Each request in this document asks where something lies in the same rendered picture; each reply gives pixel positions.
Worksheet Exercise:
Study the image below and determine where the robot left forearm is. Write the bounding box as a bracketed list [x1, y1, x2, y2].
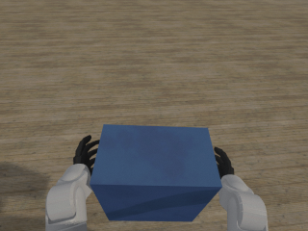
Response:
[45, 164, 92, 231]

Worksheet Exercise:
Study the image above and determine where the robot left hand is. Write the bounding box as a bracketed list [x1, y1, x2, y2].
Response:
[73, 135, 100, 177]

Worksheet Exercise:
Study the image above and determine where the carton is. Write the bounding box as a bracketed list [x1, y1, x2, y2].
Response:
[90, 124, 222, 222]

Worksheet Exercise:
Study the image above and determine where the robot right forearm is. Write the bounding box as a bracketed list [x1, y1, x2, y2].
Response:
[218, 174, 269, 231]

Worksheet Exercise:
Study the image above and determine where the robot right hand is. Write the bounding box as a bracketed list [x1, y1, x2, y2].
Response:
[214, 146, 235, 179]

